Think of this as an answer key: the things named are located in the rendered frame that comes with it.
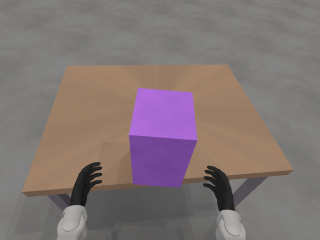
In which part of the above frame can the table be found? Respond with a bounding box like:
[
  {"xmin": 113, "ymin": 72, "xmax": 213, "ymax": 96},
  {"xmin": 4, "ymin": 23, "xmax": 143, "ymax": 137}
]
[{"xmin": 22, "ymin": 64, "xmax": 294, "ymax": 211}]

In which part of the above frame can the robot left forearm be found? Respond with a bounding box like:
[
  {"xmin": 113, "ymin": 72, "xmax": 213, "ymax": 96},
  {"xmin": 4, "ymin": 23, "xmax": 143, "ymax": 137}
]
[{"xmin": 57, "ymin": 205, "xmax": 88, "ymax": 240}]

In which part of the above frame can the carton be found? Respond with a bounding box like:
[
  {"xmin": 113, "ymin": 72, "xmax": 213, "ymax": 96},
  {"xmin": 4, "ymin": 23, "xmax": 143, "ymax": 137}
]
[{"xmin": 129, "ymin": 88, "xmax": 198, "ymax": 188}]

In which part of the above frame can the robot left hand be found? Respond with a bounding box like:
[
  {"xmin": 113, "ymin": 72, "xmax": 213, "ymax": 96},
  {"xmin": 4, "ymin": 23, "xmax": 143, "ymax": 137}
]
[{"xmin": 69, "ymin": 162, "xmax": 102, "ymax": 206}]

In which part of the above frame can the robot right forearm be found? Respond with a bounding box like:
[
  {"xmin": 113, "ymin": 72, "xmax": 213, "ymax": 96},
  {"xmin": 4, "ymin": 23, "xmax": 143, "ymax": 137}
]
[{"xmin": 215, "ymin": 209, "xmax": 246, "ymax": 240}]

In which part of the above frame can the robot right hand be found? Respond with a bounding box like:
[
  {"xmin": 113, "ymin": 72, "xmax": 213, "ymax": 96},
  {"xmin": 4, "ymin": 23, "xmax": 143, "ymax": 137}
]
[{"xmin": 203, "ymin": 166, "xmax": 235, "ymax": 211}]

